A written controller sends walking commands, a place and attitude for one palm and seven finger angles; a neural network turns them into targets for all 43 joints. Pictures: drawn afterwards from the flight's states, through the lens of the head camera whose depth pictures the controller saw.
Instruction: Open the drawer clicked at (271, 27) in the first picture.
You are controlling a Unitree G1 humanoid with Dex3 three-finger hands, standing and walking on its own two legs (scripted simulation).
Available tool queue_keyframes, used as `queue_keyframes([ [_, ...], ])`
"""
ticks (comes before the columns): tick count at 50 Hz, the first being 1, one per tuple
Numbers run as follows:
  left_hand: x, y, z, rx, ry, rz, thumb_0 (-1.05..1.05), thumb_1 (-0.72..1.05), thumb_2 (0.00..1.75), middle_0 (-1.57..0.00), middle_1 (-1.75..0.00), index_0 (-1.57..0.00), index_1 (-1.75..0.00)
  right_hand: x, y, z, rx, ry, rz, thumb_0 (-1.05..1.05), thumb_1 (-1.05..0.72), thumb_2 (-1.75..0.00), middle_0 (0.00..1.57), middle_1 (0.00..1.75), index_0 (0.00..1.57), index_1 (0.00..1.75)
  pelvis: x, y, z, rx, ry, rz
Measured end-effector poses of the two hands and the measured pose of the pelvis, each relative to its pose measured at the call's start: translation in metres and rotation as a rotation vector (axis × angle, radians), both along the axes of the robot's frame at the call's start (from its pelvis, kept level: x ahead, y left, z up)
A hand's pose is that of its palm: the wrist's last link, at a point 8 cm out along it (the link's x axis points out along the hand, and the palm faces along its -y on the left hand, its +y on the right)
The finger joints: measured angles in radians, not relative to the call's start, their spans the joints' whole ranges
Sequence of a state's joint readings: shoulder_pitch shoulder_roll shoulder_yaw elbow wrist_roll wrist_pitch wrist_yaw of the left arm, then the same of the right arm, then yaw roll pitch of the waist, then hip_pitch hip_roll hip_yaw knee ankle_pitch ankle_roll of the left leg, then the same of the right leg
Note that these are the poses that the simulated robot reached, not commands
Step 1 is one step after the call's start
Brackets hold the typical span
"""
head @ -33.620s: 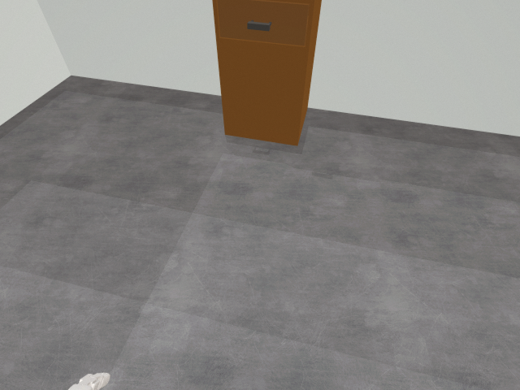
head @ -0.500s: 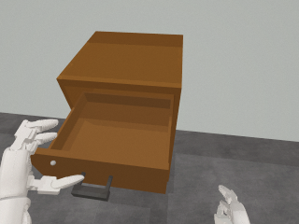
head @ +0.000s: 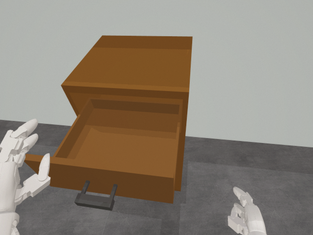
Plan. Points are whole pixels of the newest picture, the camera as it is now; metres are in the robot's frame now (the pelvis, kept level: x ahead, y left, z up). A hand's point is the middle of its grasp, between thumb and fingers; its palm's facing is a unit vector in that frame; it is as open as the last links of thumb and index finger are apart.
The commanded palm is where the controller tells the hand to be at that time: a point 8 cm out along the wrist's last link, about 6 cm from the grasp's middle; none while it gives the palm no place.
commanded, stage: draw the hand back to the body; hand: left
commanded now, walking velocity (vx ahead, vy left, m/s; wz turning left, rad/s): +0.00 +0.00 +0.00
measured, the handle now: (97, 193) +0.24 +0.22 -0.07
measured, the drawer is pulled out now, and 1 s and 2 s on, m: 0.30 0.30 0.30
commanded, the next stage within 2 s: step back with the hand held close in 0.16 s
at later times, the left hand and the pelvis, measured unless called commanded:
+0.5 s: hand (39, 180) +0.17 +0.25 +0.15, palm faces +0.32 -0.82 -0.48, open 7.4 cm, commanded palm +0.11 +0.29 +0.18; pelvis -0.02 +0.02 +0.00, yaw +0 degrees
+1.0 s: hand (2, 224) +0.10 +0.26 +0.15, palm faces +0.39 -0.82 -0.42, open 7.4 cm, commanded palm +0.04 +0.31 +0.18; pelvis -0.09 +0.02 -0.01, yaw +0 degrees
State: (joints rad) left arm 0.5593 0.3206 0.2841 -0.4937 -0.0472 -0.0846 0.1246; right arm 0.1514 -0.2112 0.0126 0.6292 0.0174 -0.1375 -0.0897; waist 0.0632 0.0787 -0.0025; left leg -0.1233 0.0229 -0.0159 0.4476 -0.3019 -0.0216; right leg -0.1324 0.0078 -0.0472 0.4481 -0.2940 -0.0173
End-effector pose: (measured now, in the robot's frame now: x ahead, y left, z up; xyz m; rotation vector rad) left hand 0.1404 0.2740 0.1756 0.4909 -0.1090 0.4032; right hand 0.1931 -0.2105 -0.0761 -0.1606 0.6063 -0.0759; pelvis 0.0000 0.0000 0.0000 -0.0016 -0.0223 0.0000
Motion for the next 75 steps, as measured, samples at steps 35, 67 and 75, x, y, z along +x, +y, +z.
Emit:
queue_keyframes([
  [35, -0.028, 0.028, -0.003, 0.09, 0.017, -0.14, 0.02, 0.89, 0.9, -0.22, -0.3, -0.22, -0.3, -0.074, -0.002, 0.002, -0.086, 0.137, -0.102, 0.01, -0.91, -0.9, 0.2, 0.3, 0.2, 0.3, -0.048, 0.026, -0.004, -0.005, 0.059, -0.002],
  [67, -0.101, 0.019, -0.001, 0.103, -0.133, -0.148, 0.01, 0.89, 0.9, -0.21, -0.3, -0.21, -0.3, -0.156, 0.001, -0.013, -0.072, 0.112, -0.058, 0.01, -0.91, -0.9, 0.2, 0.3, 0.2, 0.3, -0.125, 0.019, -0.019, -0.025, 0.059, -0.003],
  [75, -0.118, 0.03, -0.007, 0.074, -0.113, -0.158, 0.01, 0.89, 0.9, -0.22, -0.3, -0.22, -0.3, -0.173, -0.002, -0.007, -0.135, 0.155, -0.083, 0.01, -0.91, -0.9, 0.2, 0.3, 0.2, 0.3, -0.139, 0.031, -0.016, -0.014, 0.07, 0.016],
])
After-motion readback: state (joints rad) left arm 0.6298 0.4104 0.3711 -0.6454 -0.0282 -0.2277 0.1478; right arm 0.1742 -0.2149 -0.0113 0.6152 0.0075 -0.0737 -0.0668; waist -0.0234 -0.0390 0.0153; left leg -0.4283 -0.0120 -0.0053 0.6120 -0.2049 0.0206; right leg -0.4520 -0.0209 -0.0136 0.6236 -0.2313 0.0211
